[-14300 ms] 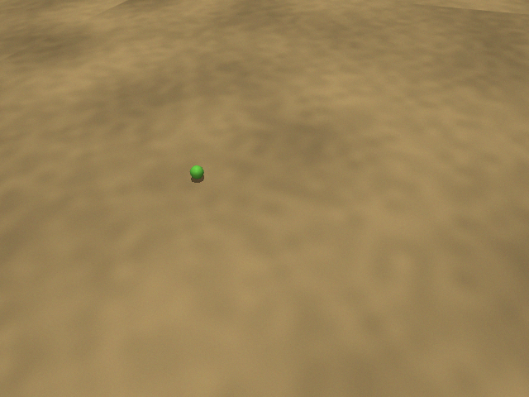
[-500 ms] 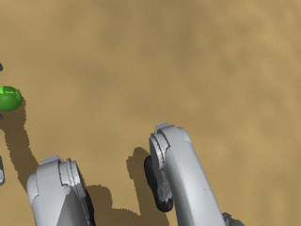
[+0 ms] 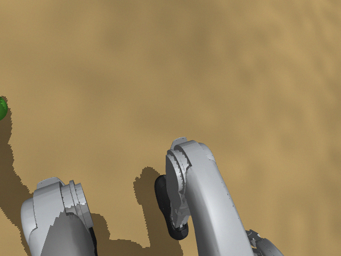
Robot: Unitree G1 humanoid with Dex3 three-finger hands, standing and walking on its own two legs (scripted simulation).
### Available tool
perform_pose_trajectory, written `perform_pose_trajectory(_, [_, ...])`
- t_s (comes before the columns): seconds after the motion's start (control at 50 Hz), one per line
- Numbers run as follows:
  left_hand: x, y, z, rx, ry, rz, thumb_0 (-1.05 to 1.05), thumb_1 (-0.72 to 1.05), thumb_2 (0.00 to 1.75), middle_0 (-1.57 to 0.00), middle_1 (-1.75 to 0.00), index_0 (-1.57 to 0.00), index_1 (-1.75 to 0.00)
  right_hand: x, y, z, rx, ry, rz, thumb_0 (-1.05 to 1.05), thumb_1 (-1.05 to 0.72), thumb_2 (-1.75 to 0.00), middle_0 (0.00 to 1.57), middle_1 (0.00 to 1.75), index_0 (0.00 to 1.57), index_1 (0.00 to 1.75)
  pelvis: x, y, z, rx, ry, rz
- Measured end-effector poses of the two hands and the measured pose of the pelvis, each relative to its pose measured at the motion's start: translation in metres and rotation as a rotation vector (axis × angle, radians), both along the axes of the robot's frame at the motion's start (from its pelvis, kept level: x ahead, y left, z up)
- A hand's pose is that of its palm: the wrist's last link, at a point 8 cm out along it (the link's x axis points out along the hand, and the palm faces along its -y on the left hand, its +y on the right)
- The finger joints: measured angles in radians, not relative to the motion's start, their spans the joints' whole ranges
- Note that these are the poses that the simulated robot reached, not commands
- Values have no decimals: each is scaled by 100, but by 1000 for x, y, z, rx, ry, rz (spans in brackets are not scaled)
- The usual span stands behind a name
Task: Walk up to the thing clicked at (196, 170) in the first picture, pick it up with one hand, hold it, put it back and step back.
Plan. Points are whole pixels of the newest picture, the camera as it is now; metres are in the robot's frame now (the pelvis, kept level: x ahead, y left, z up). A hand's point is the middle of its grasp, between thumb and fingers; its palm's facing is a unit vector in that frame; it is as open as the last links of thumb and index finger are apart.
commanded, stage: rest palm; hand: left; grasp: from above
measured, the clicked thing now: out of the picture +0.51 +0.31 -0.28
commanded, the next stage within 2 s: close in 1.24 s
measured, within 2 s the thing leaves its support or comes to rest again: neither
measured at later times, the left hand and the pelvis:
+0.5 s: hand out of the picture +0.49 +0.31 -0.24, palm faces -0.46 -0.13 -0.88, open 13.3 cm; pelvis +0.01 +0.00 -0.01, yaw -3 degrees
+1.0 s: hand out of the picture +0.49 +0.30 -0.26, palm faces -0.45 -0.13 -0.88, open 13.3 cm; pelvis +0.01 +0.01 -0.02, yaw -4 degrees
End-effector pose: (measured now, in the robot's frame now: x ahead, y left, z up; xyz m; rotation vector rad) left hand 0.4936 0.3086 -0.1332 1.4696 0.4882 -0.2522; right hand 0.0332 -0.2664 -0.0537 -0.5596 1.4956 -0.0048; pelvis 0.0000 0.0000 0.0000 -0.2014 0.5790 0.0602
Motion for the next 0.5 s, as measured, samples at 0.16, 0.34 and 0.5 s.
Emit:
perform_pose_trajectory(0.16, [0, -3, -23, 1, 16, 23, 0, -40, 104, -10, -114, -14, -110, -18, 9, -2, 16, 32, -3, 0, -90, -89, 20, 30, 20, 30, 0, 1, -7, -8, -13, -11])
perform_pose_trajectory(0.34, [4, 1, -44, -1, 10, 47, 0, -42, 103, -10, -112, -14, -109, -22, 12, 0, 22, 64, 23, 0, -90, -89, 20, 30, 20, 30, 3, 3, -12, -23, -20, -23])
perform_pose_trajectory(0.5, [3, 5, -54, -4, 16, 60, 0, -43, 103, -10, -111, -13, -108, -10, 11, 2, 22, 73, 54, 0, -91, -90, 20, 30, 20, 30, 8, 4, -12, -34, -15, -25])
